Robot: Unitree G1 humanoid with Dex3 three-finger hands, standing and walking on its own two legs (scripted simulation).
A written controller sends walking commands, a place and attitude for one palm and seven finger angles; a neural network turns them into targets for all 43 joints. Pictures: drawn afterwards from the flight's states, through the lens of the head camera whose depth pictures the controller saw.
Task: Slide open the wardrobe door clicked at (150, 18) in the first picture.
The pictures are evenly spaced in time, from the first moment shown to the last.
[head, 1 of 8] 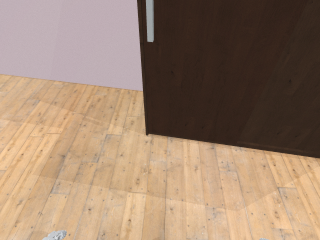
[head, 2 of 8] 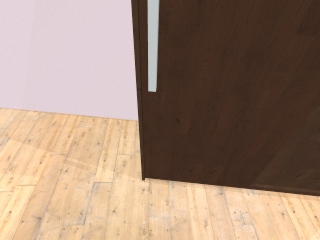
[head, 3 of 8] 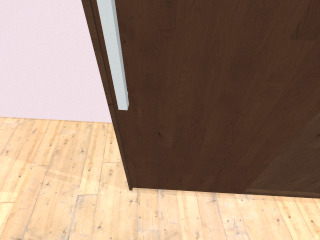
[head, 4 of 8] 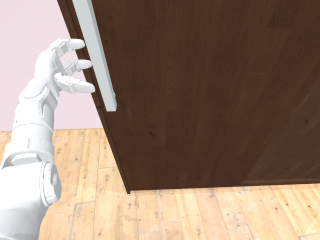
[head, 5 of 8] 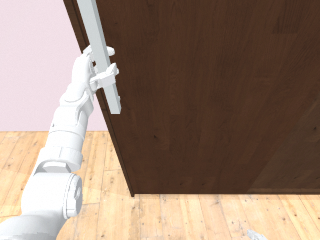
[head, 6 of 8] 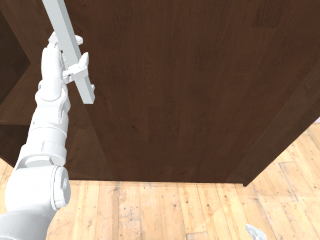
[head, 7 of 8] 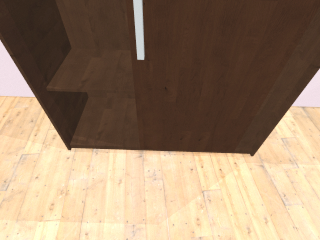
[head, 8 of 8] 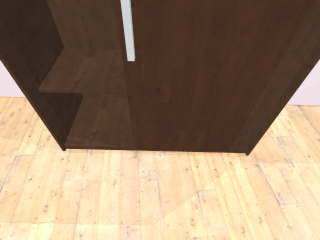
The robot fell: no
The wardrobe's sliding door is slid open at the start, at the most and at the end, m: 0.00 0.52 0.52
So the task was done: yes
